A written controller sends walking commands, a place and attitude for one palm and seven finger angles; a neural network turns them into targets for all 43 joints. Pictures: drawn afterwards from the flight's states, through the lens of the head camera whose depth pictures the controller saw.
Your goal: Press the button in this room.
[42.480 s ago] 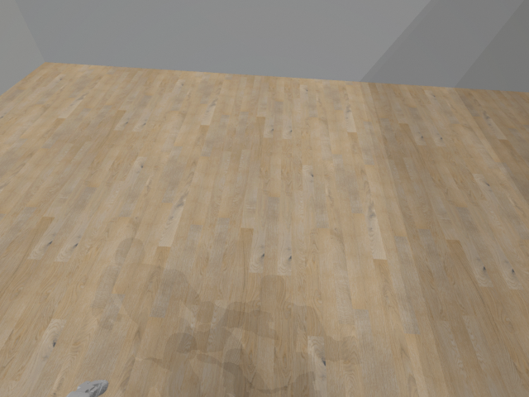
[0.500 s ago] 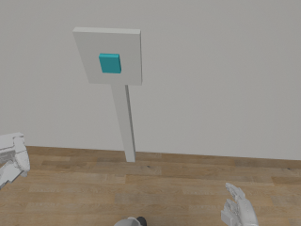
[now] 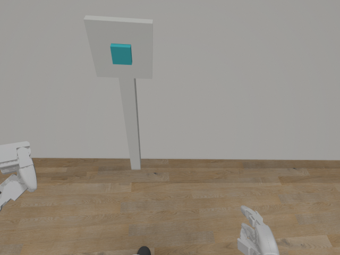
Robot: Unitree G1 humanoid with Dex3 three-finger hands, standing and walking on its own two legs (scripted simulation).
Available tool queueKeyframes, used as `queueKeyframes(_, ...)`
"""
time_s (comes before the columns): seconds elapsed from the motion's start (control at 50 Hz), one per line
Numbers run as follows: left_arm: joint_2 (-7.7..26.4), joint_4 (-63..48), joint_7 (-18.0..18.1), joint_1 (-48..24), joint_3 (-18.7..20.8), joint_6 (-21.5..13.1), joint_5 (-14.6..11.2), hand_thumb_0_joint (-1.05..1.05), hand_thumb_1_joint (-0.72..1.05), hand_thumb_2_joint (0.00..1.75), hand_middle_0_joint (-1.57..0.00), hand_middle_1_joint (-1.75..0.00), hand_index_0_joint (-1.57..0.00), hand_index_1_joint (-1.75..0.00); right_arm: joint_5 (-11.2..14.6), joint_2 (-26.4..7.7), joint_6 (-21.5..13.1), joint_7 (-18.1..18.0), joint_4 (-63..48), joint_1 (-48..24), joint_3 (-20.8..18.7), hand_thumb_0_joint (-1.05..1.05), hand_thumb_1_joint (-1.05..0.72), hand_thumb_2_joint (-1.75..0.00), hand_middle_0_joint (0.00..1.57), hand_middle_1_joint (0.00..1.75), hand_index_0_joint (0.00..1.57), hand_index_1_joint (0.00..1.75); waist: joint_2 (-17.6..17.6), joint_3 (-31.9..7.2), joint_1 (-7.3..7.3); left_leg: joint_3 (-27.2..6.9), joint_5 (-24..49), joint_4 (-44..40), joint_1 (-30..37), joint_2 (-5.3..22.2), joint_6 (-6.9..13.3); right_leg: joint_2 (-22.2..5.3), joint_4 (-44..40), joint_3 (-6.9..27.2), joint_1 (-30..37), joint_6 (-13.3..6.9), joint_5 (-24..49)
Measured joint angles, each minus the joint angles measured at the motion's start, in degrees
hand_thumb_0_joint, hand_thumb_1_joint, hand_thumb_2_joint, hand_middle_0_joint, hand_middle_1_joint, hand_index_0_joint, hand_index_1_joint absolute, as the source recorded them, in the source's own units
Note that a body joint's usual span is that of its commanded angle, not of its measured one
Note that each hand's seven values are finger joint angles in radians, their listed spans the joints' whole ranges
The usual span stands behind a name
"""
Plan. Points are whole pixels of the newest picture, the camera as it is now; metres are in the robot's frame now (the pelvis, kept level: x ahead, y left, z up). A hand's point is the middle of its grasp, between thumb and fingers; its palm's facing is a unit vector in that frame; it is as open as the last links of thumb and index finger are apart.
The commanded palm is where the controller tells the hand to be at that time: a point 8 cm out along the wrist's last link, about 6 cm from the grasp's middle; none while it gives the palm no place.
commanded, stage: stop stepping back and stand still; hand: left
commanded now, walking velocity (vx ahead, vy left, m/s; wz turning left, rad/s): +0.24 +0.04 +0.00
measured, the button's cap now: (121, 53) +0.70 +0.20 +0.10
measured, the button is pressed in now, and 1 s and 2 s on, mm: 0 0 0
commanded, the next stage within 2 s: let the arm hang, fingers relaxed in 0.62 s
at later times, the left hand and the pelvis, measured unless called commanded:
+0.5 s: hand (13, 215) +0.14 +0.23 +0.18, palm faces +0.34 -0.82 -0.45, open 3.1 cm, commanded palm +0.08 +0.28 +0.18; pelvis -0.05 +0.00 +0.00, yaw +0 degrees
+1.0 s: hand out of the picture +0.02 +0.20 -0.16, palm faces +0.00 -0.98 -0.22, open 3.2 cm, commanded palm none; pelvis -0.07 +0.01 -0.01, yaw +1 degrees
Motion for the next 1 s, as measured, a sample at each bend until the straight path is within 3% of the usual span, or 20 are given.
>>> queueKeyframes(0.04,1.59,0.39,-0.22,1.25,1.39,0.10,-0.16,0.01,0.89,0.90,-1.30,-1.50,-1.31,-1.50,0.21,-0.34,0.78,-0.15,-0.59,0.08,-0.11,0.01,-0.90,-0.90,0.21,0.30,0.21,0.30,-1.14,-0.39,0.31,1.04,-4.61,2.52,-2.86,-1.26,-1.76,-1.05,-9.80,0.06,3.66,-1.58,5.19)
queueKeyframes(0.06,1.29,1.11,-0.44,1.43,1.14,0.18,-0.31,0.01,0.89,0.90,-1.30,-1.50,-1.31,-1.50,0.27,-1.06,1.52,-0.31,-0.02,-0.26,-0.37,0.01,-0.90,-0.90,0.21,0.30,0.21,0.30,-0.16,0.27,0.55,0.21,-8.63,6.98,-4.36,-1.17,-2.58,-0.73,-9.98,0.01,3.31,-1.94,9.12)
queueKeyframes(0.12,0.61,3.45,-0.64,3.34,0.43,0.76,-0.44,0.01,0.89,0.90,-1.30,-1.50,-1.31,-1.50,0.97,-2.44,3.61,-0.94,3.03,1.79,-0.84,0.01,-0.90,-0.90,0.21,0.30,0.21,0.30,0.07,-1.57,1.39,-1.71,-14.53,23.55,-6.09,-2.94,-3.62,-1.37,-9.16,0.97,3.02,-1.74,10.26)
queueKeyframes(0.16,-0.78,5.58,-0.37,4.19,0.31,1.03,-0.17,0.01,0.88,0.90,-1.30,-1.50,-1.31,-1.50,1.47,-3.08,4.13,-1.50,4.48,4.21,-1.14,0.01,-0.90,-0.90,0.21,0.30,0.21,0.30,-0.65,-3.98,1.73,-1.48,-15.42,26.90,-3.62,-3.23,-3.43,-2.19,-9.55,1.83,3.34,-1.39,9.93)
queueKeyframes(0.26,-4.88,11.56,0.94,-0.17,-2.10,1.24,1.28,0.01,0.89,0.90,-1.31,-1.50,-1.31,-1.50,1.49,-5.86,2.06,-3.36,6.15,8.08,-2.26,0.01,-0.90,-0.90,0.21,0.30,0.20,0.30,0.31,-5.53,0.85,-1.08,-15.55,9.71,9.83,-1.00,-0.75,-2.59,-7.01,0.14,3.62,-0.46,8.13)
queueKeyframes(0.32,-5.89,13.04,1.40,-3.79,-2.78,1.73,1.62,0.01,0.89,0.90,-1.30,-1.50,-1.31,-1.50,1.44,-5.48,1.55,-3.65,6.60,6.54,-2.38,0.01,-0.90,-0.90,0.21,0.30,0.20,0.30,-2.13,-3.12,1.06,0.11,-15.54,9.22,11.08,-2.72,-0.73,-4.64,-2.07,1.30,2.22,0.53,8.13)
queueKeyframes(0.38,-4.49,11.09,1.18,-4.02,-2.12,2.00,1.64,0.01,0.89,0.90,-1.30,-1.50,-1.31,-1.50,0.97,-3.93,0.00,-3.24,5.03,4.59,-1.60,0.01,-0.91,-0.90,0.20,0.30,0.20,0.30,-3.12,-1.74,0.09,0.98,-14.59,8.86,11.19,-2.84,-0.76,-4.66,1.59,2.35,-0.09,1.06,5.49)
queueKeyframes(0.42,-2.99,8.99,1.00,-3.68,-1.58,1.40,1.71,0.01,0.89,0.90,-1.30,-1.50,-1.31,-1.50,1.02,-2.66,-1.03,-2.70,3.56,3.70,-0.87,0.01,-0.91,-0.90,0.20,0.30,0.20,0.30,-3.18,-0.89,-0.66,0.83,-13.80,8.48,10.83,-2.70,-1.00,-4.29,-1.09,1.94,-0.39,0.95,6.59)
queueKeyframes(0.48,-2.01,6.95,0.45,-2.06,-1.35,-0.04,1.79,0.01,0.89,0.90,-1.30,-1.50,-1.31,-1.50,1.18,-1.73,-1.14,-1.75,2.19,3.18,-0.24,0.01,-0.90,-0.90,0.21,0.30,0.20,0.30,-0.67,-0.26,-1.58,-0.86,-13.27,8.83,9.82,-1.29,-1.63,-2.63,-4.95,0.25,0.62,-0.76,11.20)
queueKeyframes(0.58,-2.97,6.91,0.17,2.71,-0.88,-1.81,1.28,0.01,0.89,0.90,-1.30,-1.50,-1.31,-1.50,1.46,-1.99,1.29,-0.85,2.56,3.10,-0.37,0.01,-0.90,-0.90,0.21,0.30,0.21,0.30,1.65,-1.43,0.44,-2.92,-16.76,14.50,7.29,-1.44,-1.99,-1.23,-7.64,0.93,0.29,-1.45,12.45)
queueKeyframes(0.64,-4.11,9.47,0.41,2.61,-1.39,-1.24,1.37,0.01,0.89,0.90,-1.30,-1.50,-1.31,-1.50,1.52,-2.85,1.84,-1.49,3.58,3.27,-0.55,0.01,-0.90,-0.90,0.21,0.30,0.21,0.30,2.09,-1.07,1.08,-3.10,-15.52,9.64,10.22,-1.64,-1.35,-1.37,-7.05,0.85,0.63,-0.77,11.88)
queueKeyframes(0.72,-5.23,12.70,0.58,-1.02,-2.42,0.83,1.59,0.01,0.89,0.90,-1.30,-1.50,-1.31,-1.50,1.43,-2.84,1.88,-2.46,4.34,2.61,-0.41,0.01,-0.90,-0.90,0.21,0.30,0.21,0.30,0.13,0.65,2.34,-2.37,-14.36,7.33,12.13,-3.07,-0.65,-2.88,-7.09,1.42,1.53,0.02,11.81)
queueKeyframes(0.76,-4.84,21.24,-1.53,-6.33,-5.73,0.46,2.90,0.01,0.89,0.90,-1.30,-1.50,-1.31,-1.50,1.41,-3.96,-0.39,-0.25,6.78,1.15,-1.28,0.01,-0.90,-0.90,0.21,0.30,0.20,0.30,0.70,0.62,2.49,-2.79,-13.84,7.87,10.54,-3.61,-0.38,-3.45,-4.21,0.90,-1.01,0.34,12.10)
queueKeyframes(0.86,-8.24,55.07,-6.52,-18.67,-15.08,11.09,5.17,0.00,0.90,0.90,-1.24,-1.45,-1.25,-1.45,0.28,-6.57,3.34,1.32,11.10,-3.73,-1.85,0.01,-0.90,-0.90,0.21,0.30,0.21,0.30,2.49,1.21,1.29,-2.51,-14.34,11.62,6.53,-4.97,0.29,-4.70,0.16,1.67,-4.96,0.56,9.36)
queueKeyframes(0.96,-12.92,77.07,-8.06,-19.73,-21.23,14.41,5.36,0.01,0.91,0.90,-1.11,-1.32,-1.12,-1.32,-0.20,-4.46,5.84,0.90,14.20,-1.89,-1.44,0.00,-0.91,-0.90,0.21,0.30,0.20,0.30,-0.61,2.97,-0.46,-3.05,-13.98,11.40,7.80,-4.75,-0.30,-4.44,-0.02,1.15,-3.60,0.05,9.93)
queueKeyframes(1.0,-13.89,82.62,-6.04,-19.58,-21.03,14.49,5.86,0.01,0.90,0.89,-1.04,-1.28,-1.06,-1.25,-0.36,-3.41,6.57,0.62,16.28,-0.06,-1.15,0.00,-0.91,-0.90,0.21,0.30,0.20,0.30,-2.18,3.45,-0.22,-3.61,-13.69,10.91,8.47,-4.46,-0.47,-4.10,-1.11,0.62,-2.53,-0.06,10.36)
